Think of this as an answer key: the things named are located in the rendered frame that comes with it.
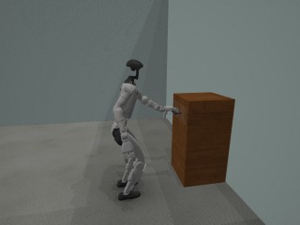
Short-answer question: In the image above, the robot left upper arm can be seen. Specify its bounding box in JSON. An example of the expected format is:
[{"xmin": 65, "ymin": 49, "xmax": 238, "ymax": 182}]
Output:
[{"xmin": 137, "ymin": 88, "xmax": 149, "ymax": 105}]

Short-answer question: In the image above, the robot left hand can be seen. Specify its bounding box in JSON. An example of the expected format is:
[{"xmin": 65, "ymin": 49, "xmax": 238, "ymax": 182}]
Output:
[{"xmin": 163, "ymin": 106, "xmax": 179, "ymax": 120}]

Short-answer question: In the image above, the cabinet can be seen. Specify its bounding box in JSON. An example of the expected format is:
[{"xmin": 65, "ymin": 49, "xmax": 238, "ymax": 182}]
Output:
[{"xmin": 171, "ymin": 92, "xmax": 235, "ymax": 188}]

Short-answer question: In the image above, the robot right hand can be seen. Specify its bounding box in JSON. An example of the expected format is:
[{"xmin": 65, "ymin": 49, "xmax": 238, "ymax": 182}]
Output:
[{"xmin": 122, "ymin": 140, "xmax": 136, "ymax": 163}]

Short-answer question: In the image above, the robot right forearm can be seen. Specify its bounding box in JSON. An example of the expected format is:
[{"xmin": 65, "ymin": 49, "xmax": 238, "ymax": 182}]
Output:
[{"xmin": 113, "ymin": 108, "xmax": 129, "ymax": 142}]

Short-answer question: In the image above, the robot left foot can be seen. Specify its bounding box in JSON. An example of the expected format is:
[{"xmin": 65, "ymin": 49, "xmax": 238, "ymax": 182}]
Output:
[{"xmin": 117, "ymin": 180, "xmax": 138, "ymax": 188}]

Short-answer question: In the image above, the robot right upper arm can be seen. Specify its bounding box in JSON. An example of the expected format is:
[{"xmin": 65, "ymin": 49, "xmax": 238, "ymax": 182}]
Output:
[{"xmin": 112, "ymin": 84, "xmax": 135, "ymax": 113}]

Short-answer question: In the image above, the drawer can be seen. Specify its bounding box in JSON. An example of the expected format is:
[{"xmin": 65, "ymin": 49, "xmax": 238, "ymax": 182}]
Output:
[{"xmin": 173, "ymin": 100, "xmax": 188, "ymax": 125}]

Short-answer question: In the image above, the robot right thigh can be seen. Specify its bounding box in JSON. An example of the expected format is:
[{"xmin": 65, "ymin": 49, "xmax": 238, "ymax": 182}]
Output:
[{"xmin": 114, "ymin": 129, "xmax": 145, "ymax": 168}]

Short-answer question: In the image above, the robot left forearm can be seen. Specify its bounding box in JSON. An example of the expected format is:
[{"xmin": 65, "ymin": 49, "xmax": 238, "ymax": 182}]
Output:
[{"xmin": 146, "ymin": 98, "xmax": 166, "ymax": 113}]

